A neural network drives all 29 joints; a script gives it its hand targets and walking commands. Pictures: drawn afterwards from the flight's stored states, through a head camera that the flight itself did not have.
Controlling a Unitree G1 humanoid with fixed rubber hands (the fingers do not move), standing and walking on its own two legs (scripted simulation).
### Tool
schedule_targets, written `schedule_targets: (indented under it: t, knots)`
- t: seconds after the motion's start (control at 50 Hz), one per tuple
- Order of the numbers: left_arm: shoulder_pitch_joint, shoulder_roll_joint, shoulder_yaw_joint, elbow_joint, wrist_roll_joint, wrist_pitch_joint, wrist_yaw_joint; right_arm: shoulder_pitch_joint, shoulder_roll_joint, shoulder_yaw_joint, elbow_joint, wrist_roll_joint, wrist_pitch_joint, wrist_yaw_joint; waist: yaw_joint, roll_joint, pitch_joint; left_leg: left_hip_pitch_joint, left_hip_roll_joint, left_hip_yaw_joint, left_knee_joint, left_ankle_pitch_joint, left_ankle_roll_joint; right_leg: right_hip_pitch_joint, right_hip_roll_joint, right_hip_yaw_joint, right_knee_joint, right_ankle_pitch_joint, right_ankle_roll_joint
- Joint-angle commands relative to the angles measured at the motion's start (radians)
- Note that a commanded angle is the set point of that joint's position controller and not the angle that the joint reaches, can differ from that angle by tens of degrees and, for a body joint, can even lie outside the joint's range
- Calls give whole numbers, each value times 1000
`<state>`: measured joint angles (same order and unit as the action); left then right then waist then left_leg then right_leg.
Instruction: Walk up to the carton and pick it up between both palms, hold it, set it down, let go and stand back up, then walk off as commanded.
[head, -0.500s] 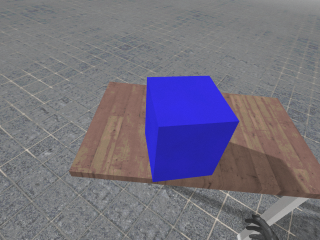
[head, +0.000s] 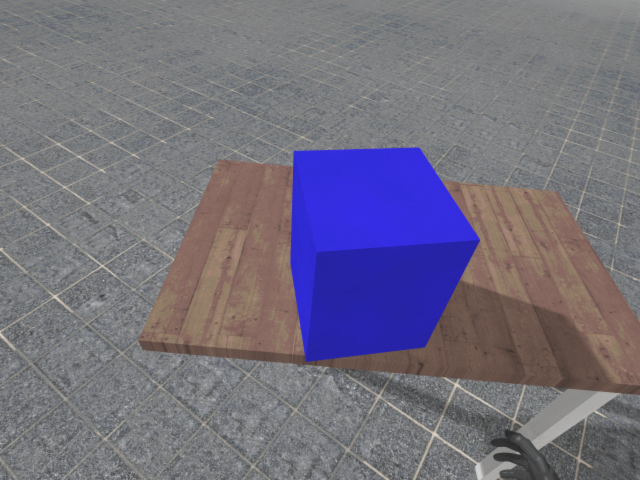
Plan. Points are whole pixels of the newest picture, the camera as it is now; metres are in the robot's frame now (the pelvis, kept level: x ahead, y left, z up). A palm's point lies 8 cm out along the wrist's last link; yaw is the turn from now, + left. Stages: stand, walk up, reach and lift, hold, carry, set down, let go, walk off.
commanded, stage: walk off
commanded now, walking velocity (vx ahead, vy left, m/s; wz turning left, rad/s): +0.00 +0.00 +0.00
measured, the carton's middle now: (362, 254) +0.45 -0.03 +0.04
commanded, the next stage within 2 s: none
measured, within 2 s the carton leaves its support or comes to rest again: neither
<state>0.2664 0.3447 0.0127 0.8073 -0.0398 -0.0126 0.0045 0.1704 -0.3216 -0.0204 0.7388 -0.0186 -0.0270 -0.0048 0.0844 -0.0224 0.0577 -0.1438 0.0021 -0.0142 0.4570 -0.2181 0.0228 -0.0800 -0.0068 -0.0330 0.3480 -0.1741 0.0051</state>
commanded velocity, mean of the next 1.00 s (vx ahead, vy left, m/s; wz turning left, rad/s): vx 0.00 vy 0.00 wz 0.00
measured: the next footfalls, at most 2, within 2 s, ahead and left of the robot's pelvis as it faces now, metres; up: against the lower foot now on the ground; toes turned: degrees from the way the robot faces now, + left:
right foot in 0.46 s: -0.02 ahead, -0.15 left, +0.00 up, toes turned +0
left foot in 0.96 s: -0.22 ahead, +0.10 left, +0.00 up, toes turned -7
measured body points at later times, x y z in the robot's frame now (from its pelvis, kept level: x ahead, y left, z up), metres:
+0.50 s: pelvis -0.07 -0.05 -0.02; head -0.04 -0.07 +0.42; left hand -0.04 +0.26 -0.13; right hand +0.07 -0.34 -0.14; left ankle +0.01 +0.09 -0.73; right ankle -0.06 -0.15 -0.75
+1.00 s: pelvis -0.27 +0.00 -0.05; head -0.24 +0.01 +0.40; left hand -0.15 +0.30 -0.15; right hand -0.15 -0.32 -0.14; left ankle -0.26 +0.11 -0.75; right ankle -0.08 -0.14 -0.72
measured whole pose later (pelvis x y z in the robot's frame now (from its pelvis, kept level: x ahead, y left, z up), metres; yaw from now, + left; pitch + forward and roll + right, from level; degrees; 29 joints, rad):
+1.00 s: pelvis -0.27 +0.00 -0.05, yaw +0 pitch -6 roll +0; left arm 0.15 0.35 0.01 0.75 -0.04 0.06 0.04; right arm 0.22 -0.40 -0.09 0.74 -0.02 0.12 0.00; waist 0.07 0.00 0.18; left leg -0.28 -0.07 -0.09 0.85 -0.48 0.02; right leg -0.56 0.00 0.04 0.79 -0.36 -0.03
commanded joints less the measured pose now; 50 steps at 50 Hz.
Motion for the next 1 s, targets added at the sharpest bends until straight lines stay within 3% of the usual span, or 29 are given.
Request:
schedule_targets:
  t: [0.0, 0.04, 0.08, 0.1, 0.12, 0.16, 0.18, 0.2, 0.22, 0.24, 0.28, 0.32, 0.38, 0.4, 0.42, 0.44, 0.46, 0.48, 0.52, 0.54, 0.62, 0.74, 0.8, 0.88, 0.9, 0.92, 0.94, 0.96, 0.98]
  knots:
    - [-50, 203, 62, 33, 55, -30, -10, -18, -223, -49, -15, 18, -18, -21, -79, 104, 25, -75, 97, -114, -142, 36, 6, -41, -135, 92, -72, -52, -9]
    - [-59, 211, 66, 29, 57, -32, -9, -24, -232, -53, -17, 17, -19, -22, -70, 73, 10, -82, 103, -129, -147, 38, 10, -31, -134, 92, -64, -38, -10]
    - [-51, 213, 66, 32, 54, -30, -11, -26, -224, -48, -21, 16, -24, -21, -70, 104, -8, -62, 102, -123, -136, 48, 8, -29, -133, 91, -67, -40, -11]
    - [-25, 264, 68, 5, 34, -25, 6, 2, -259, -57, -17, 8, 8, -20, -89, 102, 58, -88, 81, -61, -11, 392, 28, -136, -122, 77, 93, 333, -36]
    - [-12, 254, 66, 5, 27, -19, 11, 7, -274, -52, -3, 15, 18, -24, -93, 106, -10, -52, 102, -58, 26, 485, 47, -143, -107, 66, 158, 419, -51]
    - [19, 235, 72, -23, 33, -15, 19, 38, -293, -65, -17, 17, 26, -23, -99, 131, -99, -30, 157, -97, 30, 566, 118, -141, -63, 43, 295, 318, -46]
    - [21, 219, 71, -34, 34, -7, 21, 45, -307, -71, -31, 12, 35, -22, -108, 190, -98, -48, 201, -135, -10, 543, 165, -177, -15, 15, 381, 154, -32]
    - [37, 198, 69, -43, 49, 8, 26, 24, -321, -81, -51, 6, 43, -22, -98, 245, -94, -77, 278, -214, -63, 548, 222, -213, 33, 12, 490, -161, -21]
    - [38, 178, 75, -47, 64, 24, 32, 13, -316, -87, -73, -1, 49, -24, -101, 255, -50, -157, 332, -271, -115, 447, 278, -244, 49, 38, 607, -364, -13]
    - [58, 183, 85, -57, 75, 35, 34, -22, -318, -102, -111, -13, 54, -27, -80, 237, -27, -230, 340, -276, -128, 411, 294, -236, 50, 82, 721, -403, -6]
    - [100, 182, 86, -49, 72, 40, 28, -83, -289, -92, -152, -31, 58, -36, -45, 211, -14, -264, 293, -218, -92, 453, 277, -235, 25, 119, 761, -343, -6]
    - [93, 184, 81, -57, 72, 36, 24, -78, -289, -101, -152, -29, 67, -38, -63, 191, -69, -126, 266, -188, -30, 538, 236, -289, 7, 100, 610, -286, -12]
    - [136, 179, 73, -34, 65, 24, 24, -56, -283, -97, -157, -19, 82, -34, -66, 194, -117, -62, 219, -148, 82, 423, 159, -200, -11, 70, 254, -169, -17]
    - [153, 196, 78, -29, 68, 17, 25, -77, -265, -94, -168, -13, 88, -33, -43, 142, -79, -146, 163, -110, 145, 269, 109, -152, -42, 114, 80, -46, -12]
    - [140, 268, 95, -20, 71, 16, 25, -32, -220, -76, -166, -12, 89, -31, -56, -66, -16, -263, 29, -14, 277, 15, 38, -143, -132, 252, -19, 117, -18]
    - [75, 344, 111, -63, 66, 17, 27, 4, -177, -59, -158, -7, 83, -33, -60, -207, -10, -353, -93, 22, 499, -371, -20, -167, -327, 472, -64, 275, -127]
    - [30, 339, 109, -98, 65, 16, 25, 34, -174, -63, -134, -6, 93, -47, -83, -115, -6, -328, -120, -97, 698, -429, -23, -226, -359, 457, -38, 339, -197]
    - [-12, 329, 103, -138, 69, 11, 30, 28, -175, -72, -159, -10, 105, -54, -82, -131, 23, -349, -132, -164, 786, -416, -14, -275, -362, 459, -30, 360, -214]
    - [-115, 275, 107, -179, 66, 16, 41, 69, -213, -88, -113, 1, 106, -51, -111, -97, 25, -400, -133, -197, 872, -286, -30, -180, -272, 296, 34, 484, -184]
    - [-107, 259, 108, -181, 66, 19, 46, 70, -233, -91, -74, 2, 112, -47, -107, -67, -18, -413, -135, -196, 903, -249, -40, -127, -264, 296, 59, 484, -177]
    - [-64, 245, 126, -179, 75, 30, 63, 61, -251, -102, -78, -14, 140, -37, -67, -101, -13, -418, -160, -203, 979, -225, -78, -107, -258, 336, 20, 225, -190]
    - [-31, 265, 126, -190, 83, 38, 67, 82, -242, -112, -92, -5, 142, -22, -37, -173, -77, -394, -137, -163, 799, -279, -80, -60, -270, 385, 21, 11, -227]
    - [-86, 277, 127, -198, 86, 46, 67, 137, -255, -124, -79, 2, 144, -8, -58, -202, -65, -309, -108, -131, 678, -291, -67, -135, -276, 396, -24, -162, -218]
    - [-144, 312, 133, -207, 94, 65, 53, 268, -275, -134, -40, 18, 134, 10, -118, -286, -80, -47, -50, -9, 312, -292, -9, -334, -254, 325, -66, -430, -123]
    - [-152, 298, 130, -203, 97, 75, 50, 313, -278, -138, -32, 15, 129, 10, -144, -261, -76, 58, -40, -5, 235, -258, 7, -436, -226, 299, -9, -511, -97]
    - [-128, 260, 116, -188, 100, 80, 49, 342, -275, -133, -31, 13, 128, 11, -162, -140, -56, 72, -25, -64, 149, -309, 22, -504, -152, 234, 174, -569, -66]
    - [-100, 204, 106, -188, 82, 82, 42, 311, -296, -132, -64, -7, 122, 9, -190, 146, -8, -61, 72, -292, -36, -501, 69, -585, 14, 117, 546, -624, -18]
    - [-41, 150, 106, -210, 66, 80, 41, 135, -335, -143, -129, -22, 109, 4, -115, 290, 62, -285, 280, -610, -209, -453, 124, -616, 173, 89, 874, -498, 33]
    - [-95, 212, 131, -254, 64, 92, 57, 44, -375, -142, -167, -26, 101, 0, -122, 259, 156, -506, 321, -757, -310, -550, 188, -502, 173, 265, 958, -470, 29]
